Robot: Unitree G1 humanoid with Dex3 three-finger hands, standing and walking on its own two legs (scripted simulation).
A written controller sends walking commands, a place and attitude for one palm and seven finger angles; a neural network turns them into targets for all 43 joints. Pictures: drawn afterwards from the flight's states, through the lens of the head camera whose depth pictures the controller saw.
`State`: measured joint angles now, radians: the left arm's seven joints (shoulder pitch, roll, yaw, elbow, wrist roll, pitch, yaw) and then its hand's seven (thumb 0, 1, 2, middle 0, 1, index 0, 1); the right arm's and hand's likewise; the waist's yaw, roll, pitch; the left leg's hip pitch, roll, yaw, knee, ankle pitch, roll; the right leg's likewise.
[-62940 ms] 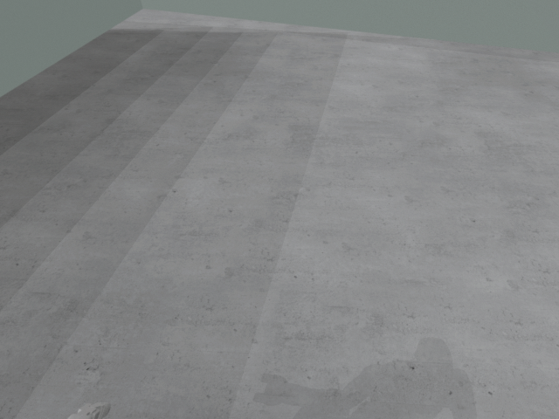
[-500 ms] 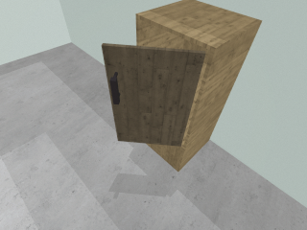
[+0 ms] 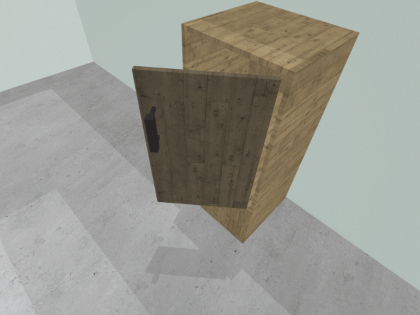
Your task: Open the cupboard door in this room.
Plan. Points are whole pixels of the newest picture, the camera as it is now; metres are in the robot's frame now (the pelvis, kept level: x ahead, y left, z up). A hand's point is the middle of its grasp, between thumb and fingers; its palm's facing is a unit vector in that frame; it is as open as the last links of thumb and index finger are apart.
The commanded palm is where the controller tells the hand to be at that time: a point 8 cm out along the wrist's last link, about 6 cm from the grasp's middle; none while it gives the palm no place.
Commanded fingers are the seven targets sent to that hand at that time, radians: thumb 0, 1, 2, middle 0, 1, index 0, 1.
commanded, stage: shuffle to correct the standing spot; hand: left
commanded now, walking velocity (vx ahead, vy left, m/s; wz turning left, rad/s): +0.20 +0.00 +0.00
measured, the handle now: (153, 129) +0.59 +0.20 -0.01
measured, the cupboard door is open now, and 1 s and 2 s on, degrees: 40 40 40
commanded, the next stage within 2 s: come to a stop and stand still in 0.02 s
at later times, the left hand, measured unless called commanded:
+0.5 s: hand out of the picture +0.09 +0.18 -0.18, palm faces +0.03 -0.98 -0.19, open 7.4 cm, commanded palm none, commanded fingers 0.00 0.90 0.90 -0.20 -0.30 -0.20 -0.30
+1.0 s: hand out of the picture +0.09 +0.17 -0.17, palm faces +0.03 -0.98 -0.19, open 7.3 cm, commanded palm none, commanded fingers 0.00 0.90 0.90 -0.20 -0.30 -0.20 -0.30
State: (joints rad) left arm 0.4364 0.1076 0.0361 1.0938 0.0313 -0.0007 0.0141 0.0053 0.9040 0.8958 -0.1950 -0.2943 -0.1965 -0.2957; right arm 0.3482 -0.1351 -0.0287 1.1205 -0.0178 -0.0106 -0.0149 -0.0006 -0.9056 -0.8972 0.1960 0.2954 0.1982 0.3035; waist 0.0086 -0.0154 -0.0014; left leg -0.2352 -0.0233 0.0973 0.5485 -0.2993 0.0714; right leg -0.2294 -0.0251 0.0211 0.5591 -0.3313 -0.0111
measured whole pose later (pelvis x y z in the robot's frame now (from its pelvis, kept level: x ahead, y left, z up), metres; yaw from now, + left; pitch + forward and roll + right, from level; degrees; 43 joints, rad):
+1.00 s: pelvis +0.05 -0.01 +0.01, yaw +0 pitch -1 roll +0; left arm 0.22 0.18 0.02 1.05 0.02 0.02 0.03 0.00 0.93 0.90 -0.20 -0.29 -0.20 -0.30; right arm 0.22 -0.15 -0.02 1.12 -0.02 0.01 -0.02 0.00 -0.92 -0.90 0.20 0.30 0.20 0.30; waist 0.01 -0.03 0.04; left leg -0.22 0.00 0.07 0.44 -0.22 0.03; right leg -0.19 -0.03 -0.05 0.43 -0.23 0.02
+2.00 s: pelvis +0.01 -0.03 -0.06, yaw +2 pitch +9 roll +0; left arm 0.33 0.21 0.17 0.23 -0.24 -0.56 -0.26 0.01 0.75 0.83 -0.20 -0.40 -0.20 -0.40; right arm 0.19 -0.25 -0.05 0.62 0.02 -0.29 -0.01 0.01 -0.90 -0.90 0.20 0.30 0.20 0.30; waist -0.03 0.00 -0.13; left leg -0.75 0.01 0.03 0.98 -0.38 0.01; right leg -0.72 -0.02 -0.05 1.00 -0.43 -0.02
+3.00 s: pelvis +0.04 -0.01 -0.07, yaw +3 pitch +14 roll -4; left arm 0.21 0.38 0.36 0.17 -0.36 -0.31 -0.46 0.00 -0.41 0.34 -0.29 -1.13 -0.29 -1.14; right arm 0.25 -0.27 0.03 0.50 0.04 -0.21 -0.06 0.01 -0.90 -0.90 0.20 0.30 0.20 0.30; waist -0.01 0.02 -0.13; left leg -0.85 0.02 -0.02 1.09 -0.48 0.03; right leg -0.76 0.00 -0.09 1.02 -0.49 0.00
